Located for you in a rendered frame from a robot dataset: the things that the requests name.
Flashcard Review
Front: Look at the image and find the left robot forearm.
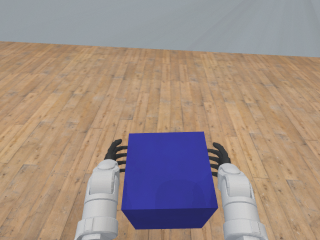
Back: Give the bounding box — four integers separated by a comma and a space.
74, 159, 120, 240

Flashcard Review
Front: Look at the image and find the robot right hand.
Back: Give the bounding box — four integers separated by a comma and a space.
207, 142, 231, 177

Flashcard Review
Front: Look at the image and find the right robot forearm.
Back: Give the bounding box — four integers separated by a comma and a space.
217, 163, 269, 240

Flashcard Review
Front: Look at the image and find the robot left hand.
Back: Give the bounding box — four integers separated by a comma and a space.
104, 139, 128, 173

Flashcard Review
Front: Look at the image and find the carton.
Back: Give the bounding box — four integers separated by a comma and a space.
121, 131, 218, 230

